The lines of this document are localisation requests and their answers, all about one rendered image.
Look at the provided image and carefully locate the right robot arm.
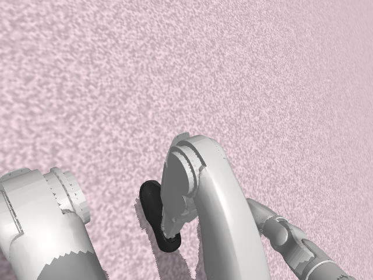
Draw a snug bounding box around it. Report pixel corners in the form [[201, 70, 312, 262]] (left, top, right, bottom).
[[263, 215, 356, 280]]

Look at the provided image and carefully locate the right robot foot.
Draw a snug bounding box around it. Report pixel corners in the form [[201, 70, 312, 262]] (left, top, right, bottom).
[[139, 180, 181, 253]]

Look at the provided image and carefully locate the right robot hand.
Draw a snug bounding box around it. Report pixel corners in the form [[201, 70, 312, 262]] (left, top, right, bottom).
[[247, 198, 278, 237]]

